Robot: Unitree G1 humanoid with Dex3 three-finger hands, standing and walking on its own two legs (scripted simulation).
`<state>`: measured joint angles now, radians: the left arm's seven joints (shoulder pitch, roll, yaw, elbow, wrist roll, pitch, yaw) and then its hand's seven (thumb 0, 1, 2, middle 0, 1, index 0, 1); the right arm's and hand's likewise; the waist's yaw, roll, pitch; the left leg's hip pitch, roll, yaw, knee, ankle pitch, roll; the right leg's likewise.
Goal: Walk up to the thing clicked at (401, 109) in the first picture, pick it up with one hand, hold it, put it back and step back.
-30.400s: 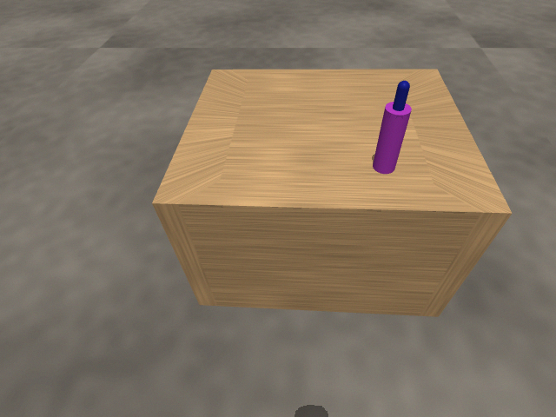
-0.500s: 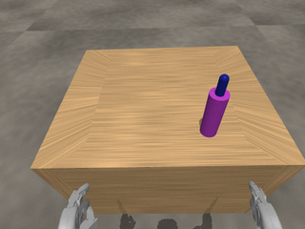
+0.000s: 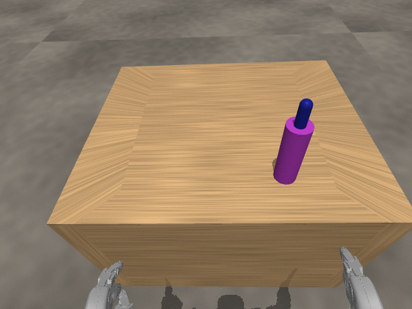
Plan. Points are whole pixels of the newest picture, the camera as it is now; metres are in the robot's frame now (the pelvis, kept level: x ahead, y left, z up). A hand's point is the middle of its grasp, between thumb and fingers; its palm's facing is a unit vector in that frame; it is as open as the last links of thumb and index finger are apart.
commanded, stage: home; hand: right
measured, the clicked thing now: (294, 143) +0.50 -0.18 +0.02
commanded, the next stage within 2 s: stand in 0.34 s
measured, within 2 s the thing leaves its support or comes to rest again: neither
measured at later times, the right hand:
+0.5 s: hand out of the picture +0.07 -0.26 -0.11, palm faces -0.04 +0.94 -0.35, open 17.2 cm
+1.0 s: hand out of the picture +0.04 -0.26 -0.09, palm faces -0.02 +0.94 -0.35, open 7.9 cm
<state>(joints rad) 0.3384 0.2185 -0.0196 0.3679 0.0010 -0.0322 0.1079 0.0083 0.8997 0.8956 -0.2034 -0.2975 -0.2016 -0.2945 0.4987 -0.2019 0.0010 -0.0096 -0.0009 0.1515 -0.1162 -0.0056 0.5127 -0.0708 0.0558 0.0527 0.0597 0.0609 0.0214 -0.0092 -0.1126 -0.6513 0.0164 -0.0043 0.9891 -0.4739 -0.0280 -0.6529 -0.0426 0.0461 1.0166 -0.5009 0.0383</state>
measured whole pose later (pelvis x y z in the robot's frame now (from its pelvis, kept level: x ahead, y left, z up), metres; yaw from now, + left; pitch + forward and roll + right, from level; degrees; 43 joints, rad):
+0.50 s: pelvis +0.00 -0.01 +0.04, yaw +0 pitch -3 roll +0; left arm 0.21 0.33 0.02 1.01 0.03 0.00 0.01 0.00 0.90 0.90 -0.20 -0.30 -0.20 -0.29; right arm 0.22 -0.33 -0.01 0.96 -0.03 0.00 -0.02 0.00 0.49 -0.08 0.07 0.06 0.07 0.07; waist 0.01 0.00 0.05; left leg -0.29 0.05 -0.02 0.66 -0.33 -0.05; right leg -0.28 -0.01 0.01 0.68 -0.35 0.01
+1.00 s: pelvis -0.01 -0.01 +0.07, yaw +0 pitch -4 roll +0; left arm 0.12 0.33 0.01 1.15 0.01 -0.01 0.00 0.00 0.90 0.89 -0.20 -0.30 -0.20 -0.30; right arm 0.17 -0.33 0.00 1.14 -0.02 0.00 -0.01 0.01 -0.79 -0.88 0.20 0.29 0.20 0.30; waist 0.00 0.00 0.06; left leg -0.14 0.05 -0.02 0.41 -0.19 -0.04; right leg -0.13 -0.01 0.01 0.40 -0.20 0.02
